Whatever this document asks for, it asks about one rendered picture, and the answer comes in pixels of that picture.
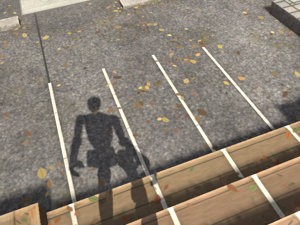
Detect stairs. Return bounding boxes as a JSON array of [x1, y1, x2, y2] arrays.
[[46, 121, 300, 225]]

